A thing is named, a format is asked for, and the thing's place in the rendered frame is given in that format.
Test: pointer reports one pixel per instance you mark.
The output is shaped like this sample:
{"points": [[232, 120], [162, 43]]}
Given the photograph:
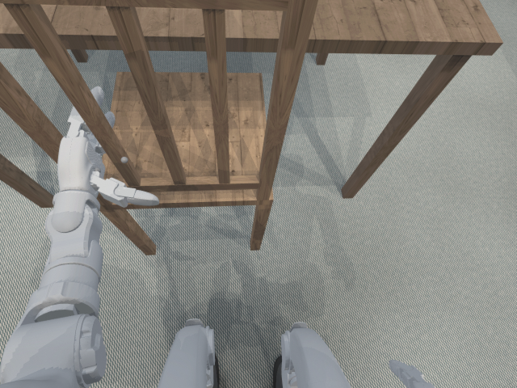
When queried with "robot left forearm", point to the robot left forearm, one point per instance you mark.
{"points": [[71, 276]]}

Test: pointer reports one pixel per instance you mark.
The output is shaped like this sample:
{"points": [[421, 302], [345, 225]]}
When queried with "chair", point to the chair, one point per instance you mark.
{"points": [[191, 139]]}

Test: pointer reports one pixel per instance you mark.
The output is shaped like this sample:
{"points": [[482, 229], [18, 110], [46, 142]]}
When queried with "right robot shin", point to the right robot shin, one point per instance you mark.
{"points": [[289, 380]]}

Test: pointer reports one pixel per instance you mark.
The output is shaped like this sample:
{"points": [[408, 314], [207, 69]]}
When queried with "left robot upper arm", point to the left robot upper arm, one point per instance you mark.
{"points": [[59, 353]]}

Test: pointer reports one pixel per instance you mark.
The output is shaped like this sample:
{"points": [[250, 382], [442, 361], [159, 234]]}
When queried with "robot right hand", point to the robot right hand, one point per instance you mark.
{"points": [[411, 376]]}

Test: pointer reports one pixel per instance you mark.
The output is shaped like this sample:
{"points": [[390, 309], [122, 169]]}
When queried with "table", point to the table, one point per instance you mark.
{"points": [[453, 30]]}

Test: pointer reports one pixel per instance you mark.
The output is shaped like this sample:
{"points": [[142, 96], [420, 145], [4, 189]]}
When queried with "robot left hand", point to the robot left hand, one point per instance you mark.
{"points": [[79, 155]]}

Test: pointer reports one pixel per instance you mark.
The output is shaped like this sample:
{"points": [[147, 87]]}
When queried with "left robot thigh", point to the left robot thigh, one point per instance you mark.
{"points": [[192, 351]]}

